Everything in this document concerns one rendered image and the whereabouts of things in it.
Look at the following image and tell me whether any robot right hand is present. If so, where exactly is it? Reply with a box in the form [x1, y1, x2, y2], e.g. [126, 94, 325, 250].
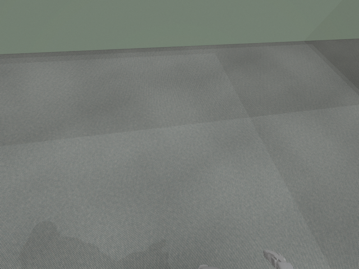
[263, 250, 294, 269]

